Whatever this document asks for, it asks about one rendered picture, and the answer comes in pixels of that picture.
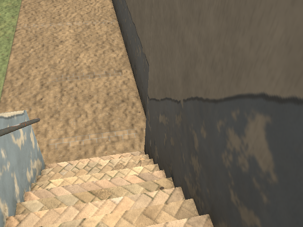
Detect stairs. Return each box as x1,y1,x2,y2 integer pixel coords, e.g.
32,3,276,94
5,150,214,227

